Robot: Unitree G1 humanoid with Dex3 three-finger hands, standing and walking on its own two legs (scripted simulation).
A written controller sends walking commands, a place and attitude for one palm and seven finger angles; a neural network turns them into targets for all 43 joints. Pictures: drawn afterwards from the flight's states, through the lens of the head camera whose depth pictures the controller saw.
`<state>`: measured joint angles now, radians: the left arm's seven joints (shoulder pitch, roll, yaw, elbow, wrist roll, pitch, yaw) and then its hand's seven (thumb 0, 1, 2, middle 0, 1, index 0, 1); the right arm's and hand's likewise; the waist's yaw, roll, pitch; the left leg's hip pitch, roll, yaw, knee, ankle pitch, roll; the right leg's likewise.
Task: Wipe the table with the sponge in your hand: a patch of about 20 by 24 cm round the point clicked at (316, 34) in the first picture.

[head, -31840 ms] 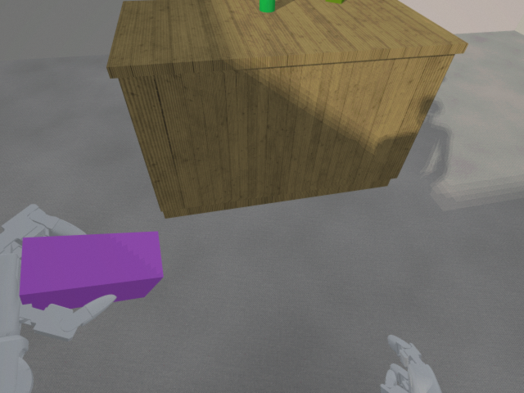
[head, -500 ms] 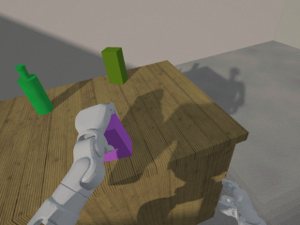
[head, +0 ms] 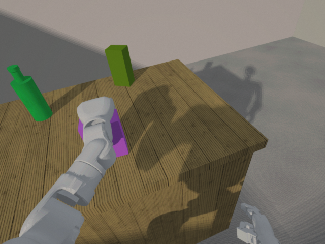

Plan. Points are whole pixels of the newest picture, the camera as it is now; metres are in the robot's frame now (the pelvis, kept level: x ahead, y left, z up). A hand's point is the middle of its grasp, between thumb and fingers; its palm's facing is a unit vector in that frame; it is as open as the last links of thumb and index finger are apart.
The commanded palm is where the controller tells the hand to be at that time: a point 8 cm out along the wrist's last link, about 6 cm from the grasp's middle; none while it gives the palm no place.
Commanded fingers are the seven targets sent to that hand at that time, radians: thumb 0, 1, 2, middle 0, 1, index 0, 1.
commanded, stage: wipe forward along the third lane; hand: left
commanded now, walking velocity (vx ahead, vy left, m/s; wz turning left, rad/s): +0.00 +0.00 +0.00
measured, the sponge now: (107, 142) +0.37 +0.20 +0.07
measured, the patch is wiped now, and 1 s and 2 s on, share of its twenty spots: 0.80 0.90 0.90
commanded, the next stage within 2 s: wipe back along the third lane in 0.62 s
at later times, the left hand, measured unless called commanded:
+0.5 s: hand (98, 115) +0.42 +0.23 +0.13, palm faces -0.02 -0.03 -1.00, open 9.9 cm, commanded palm +0.40 +0.23 +0.18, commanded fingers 0.00 0.10 1.30 -1.20 -1.60 -1.20 -1.60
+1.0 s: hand (94, 113) +0.43 +0.25 +0.13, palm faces +0.06 -0.02 -1.00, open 9.9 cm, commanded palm +0.39 +0.23 +0.17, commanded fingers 0.00 0.10 1.30 -1.20 -1.60 -1.20 -1.60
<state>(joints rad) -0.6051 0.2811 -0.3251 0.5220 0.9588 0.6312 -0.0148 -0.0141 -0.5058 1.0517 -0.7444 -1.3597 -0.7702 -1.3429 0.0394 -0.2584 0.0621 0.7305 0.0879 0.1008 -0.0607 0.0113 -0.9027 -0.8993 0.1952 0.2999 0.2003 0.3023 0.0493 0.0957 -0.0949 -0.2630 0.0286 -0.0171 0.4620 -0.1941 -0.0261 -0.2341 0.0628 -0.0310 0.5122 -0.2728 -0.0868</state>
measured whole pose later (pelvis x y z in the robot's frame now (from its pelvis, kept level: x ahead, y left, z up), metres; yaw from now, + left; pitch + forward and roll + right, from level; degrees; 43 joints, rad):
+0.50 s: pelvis +0.01 +0.01 +0.00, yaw +0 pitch +3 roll +1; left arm -0.73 0.33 -0.25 0.72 0.98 0.50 -0.01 0.00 -0.51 1.05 -0.74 -1.36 -0.77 -1.35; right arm 0.10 -0.27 0.04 0.74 0.08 0.09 -0.07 0.01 -0.90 -0.90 0.19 0.30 0.20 0.30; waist 0.02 0.08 -0.10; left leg -0.31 0.02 -0.02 0.46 -0.20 -0.02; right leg -0.26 0.06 -0.03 0.47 -0.27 -0.07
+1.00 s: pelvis +0.03 +0.05 +0.00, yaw +0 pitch +4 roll +0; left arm -0.69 0.27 -0.30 0.65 0.98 0.54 0.08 0.00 -0.49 1.05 -0.72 -1.39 -0.75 -1.37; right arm 0.14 -0.26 0.01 0.74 0.08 0.12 -0.01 0.01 -0.90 -0.90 0.19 0.30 0.20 0.30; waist 0.04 0.08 -0.14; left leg -0.31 -0.01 0.00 0.47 -0.23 0.02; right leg -0.25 0.02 -0.01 0.45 -0.27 -0.02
